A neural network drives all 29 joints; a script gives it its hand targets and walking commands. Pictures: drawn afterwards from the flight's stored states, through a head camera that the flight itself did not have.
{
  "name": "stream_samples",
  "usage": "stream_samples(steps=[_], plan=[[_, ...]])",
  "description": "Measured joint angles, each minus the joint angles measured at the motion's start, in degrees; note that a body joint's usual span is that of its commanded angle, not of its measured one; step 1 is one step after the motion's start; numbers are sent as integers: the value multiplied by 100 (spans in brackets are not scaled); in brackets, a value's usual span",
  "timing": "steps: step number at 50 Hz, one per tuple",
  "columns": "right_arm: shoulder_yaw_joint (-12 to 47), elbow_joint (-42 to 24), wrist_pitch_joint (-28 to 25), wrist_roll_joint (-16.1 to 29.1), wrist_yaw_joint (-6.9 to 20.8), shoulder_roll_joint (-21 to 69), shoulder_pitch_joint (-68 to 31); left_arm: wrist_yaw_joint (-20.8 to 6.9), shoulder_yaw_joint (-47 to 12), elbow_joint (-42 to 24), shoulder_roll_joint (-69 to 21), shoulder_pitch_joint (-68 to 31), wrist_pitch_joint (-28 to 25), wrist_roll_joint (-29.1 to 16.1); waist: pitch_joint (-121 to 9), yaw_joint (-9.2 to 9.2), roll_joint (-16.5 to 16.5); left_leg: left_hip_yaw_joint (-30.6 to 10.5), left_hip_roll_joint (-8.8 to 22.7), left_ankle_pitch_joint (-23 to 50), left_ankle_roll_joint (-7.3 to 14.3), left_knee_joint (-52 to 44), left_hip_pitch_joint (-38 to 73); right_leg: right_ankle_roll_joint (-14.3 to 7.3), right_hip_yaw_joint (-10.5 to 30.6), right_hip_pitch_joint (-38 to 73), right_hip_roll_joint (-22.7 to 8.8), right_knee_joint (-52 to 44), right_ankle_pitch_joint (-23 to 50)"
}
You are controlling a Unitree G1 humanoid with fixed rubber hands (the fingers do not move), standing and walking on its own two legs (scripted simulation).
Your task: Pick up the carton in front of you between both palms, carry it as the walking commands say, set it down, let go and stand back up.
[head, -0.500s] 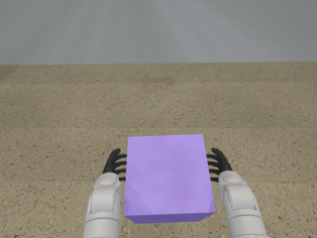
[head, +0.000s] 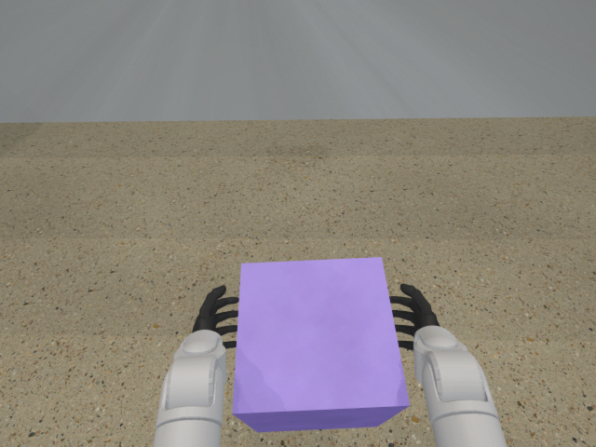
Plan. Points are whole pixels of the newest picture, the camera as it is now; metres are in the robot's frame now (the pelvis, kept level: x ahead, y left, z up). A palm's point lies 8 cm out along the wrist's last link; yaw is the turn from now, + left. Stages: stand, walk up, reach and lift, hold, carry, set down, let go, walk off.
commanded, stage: carry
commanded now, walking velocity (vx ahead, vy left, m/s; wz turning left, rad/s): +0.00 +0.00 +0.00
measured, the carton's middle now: (314, 351) +0.32 +0.00 -0.06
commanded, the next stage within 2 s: hold in 0.58 s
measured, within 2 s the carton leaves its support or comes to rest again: neither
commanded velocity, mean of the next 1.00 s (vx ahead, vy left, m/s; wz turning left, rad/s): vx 0.00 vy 0.00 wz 0.00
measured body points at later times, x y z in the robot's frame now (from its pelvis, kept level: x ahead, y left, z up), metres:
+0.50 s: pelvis -0.01 -0.01 +0.00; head -0.04 +0.00 +0.45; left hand +0.29 +0.15 +0.03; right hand +0.28 -0.16 +0.03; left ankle +0.07 +0.07 -0.73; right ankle -0.08 -0.09 -0.73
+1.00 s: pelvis -0.05 +0.00 +0.00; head -0.03 +0.02 +0.45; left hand +0.31 +0.11 +0.01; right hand +0.27 -0.18 +0.01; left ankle +0.07 +0.09 -0.73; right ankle -0.08 -0.09 -0.73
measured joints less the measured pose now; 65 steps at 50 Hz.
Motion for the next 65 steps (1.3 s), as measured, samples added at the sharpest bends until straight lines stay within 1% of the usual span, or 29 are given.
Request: stream_samples(steps=[13,32,33,34,36,37,38,40,41,43,45,47,50,52,53,56,59,62,65], plan=[[-99,149,1,-66,69,4,-25,-76,43,200,-11,-59,-6,82,-62,-32,0,-23,47,106,-35,-59,-1,-44,-19,-34,43,8,64],[-31,-37,-6,-23,31,-7,42,-35,-42,-17,7,37,4,-19,23,3,-10,-48,91,132,-75,-21,-95,-81,-36,-143,71,80,59],[-61,-4,-55,-15,35,-3,21,-20,-35,-36,2,22,-4,-41,143,10,-39,-104,50,223,-69,-75,29,-86,-17,-38,64,59,65],[-73,51,-136,-1,34,5,-11,5,-34,-93,5,36,-21,-62,301,72,-82,-305,-36,275,-98,-173,216,-106,75,90,74,26,90],[-26,161,-303,36,24,10,-38,66,-24,-195,21,115,-95,-94,546,151,-197,-466,-104,236,-211,-346,523,-107,278,312,96,-91,174],[0,206,-358,42,23,12,-49,75,-21,-236,30,170,-130,-102,617,197,-223,-680,-144,386,-263,-417,643,-114,393,377,137,-144,223],[25,264,-413,18,19,13,-58,70,-14,-271,36,218,-152,-122,670,207,-253,-837,-169,319,-318,-464,730,-122,495,429,177,-200,274],[-13,366,-494,-18,-9,13,-73,43,-33,-263,36,236,-165,-149,760,152,-306,-979,-172,312,-433,-540,834,-130,615,517,235,-310,372],[-72,415,-528,-31,-28,16,-88,22,-53,-232,33,210,-162,-151,809,145,-314,-1094,-180,309,-454,-564,882,-132,671,548,268,-346,413],[-244,561,-605,-13,-44,31,-169,-3,-44,-88,12,61,-163,-91,915,145,-338,-1123,-158,319,-469,-574,937,-129,772,572,316,-355,471],[-498,850,-715,-17,-25,77,-387,-5,117,218,-44,-247,-213,66,1019,179,-355,-1101,-139,315,-458,-521,925,-121,849,514,348,-257,478],[-890,1353,-910,-156,8,186,-805,-4,562,700,-174,-725,-370,359,1113,267,-365,-1182,-194,265,-451,-350,796,-112,924,327,380,-24,430],[-1566,2266,-1358,-564,37,330,-1674,41,1493,1393,-344,-1515,-795,832,1274,406,-367,-1332,-303,107,-431,111,387,-101,1039,-161,451,511,280],[-1878,2651,-1663,-827,58,355,-2153,41,1903,1646,-342,-1891,-1095,945,1409,417,-376,-1380,-352,35,-434,398,75,-65,1043,-497,463,838,184],[-2003,2772,-1806,-950,74,361,-2337,33,2030,1723,-335,-2024,-1242,967,1461,388,-379,-1398,-373,7,-434,523,-100,-50,1019,-668,456,971,144],[-2339,2992,-2160,-1256,142,324,-2736,31,2244,1930,-354,-2320,-1643,1050,1505,270,-323,-1474,-435,-51,-420,879,-750,-14,921,-1282,439,1310,48],[-2452,3132,-2441,-1367,237,148,-3007,96,2305,2098,-398,-2566,-1990,1114,1566,181,-188,-1527,-476,-91,-388,1234,-1495,31,853,-1993,444,1635,-17],[-2317,3207,-2783,-1250,313,-105,-3189,247,2220,2132,-427,-2753,-2343,1005,1668,131,-55,-1538,-500,-111,-362,1570,-2310,88,831,-2804,460,1983,-65],[-2094,3218,-3191,-931,338,-340,-3281,499,2098,2070,-488,-2856,-2758,755,1661,129,16,-1511,-516,-145,-358,1930,-3227,147,847,-3740,484,2393,-135]])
